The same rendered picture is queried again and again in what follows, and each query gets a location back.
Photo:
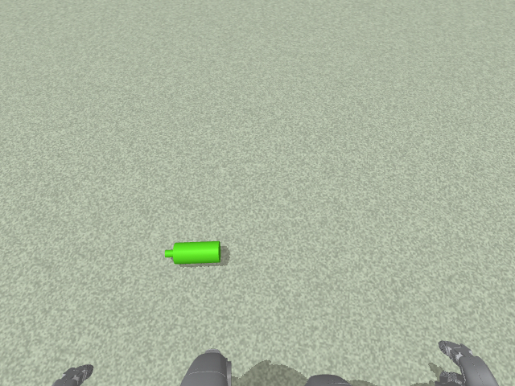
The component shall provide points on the right robot hand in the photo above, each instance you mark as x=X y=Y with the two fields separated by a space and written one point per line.
x=474 y=370

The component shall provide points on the left robot hand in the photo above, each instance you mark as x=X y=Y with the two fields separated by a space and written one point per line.
x=75 y=376

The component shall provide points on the bottle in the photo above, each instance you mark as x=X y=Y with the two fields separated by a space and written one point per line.
x=195 y=252

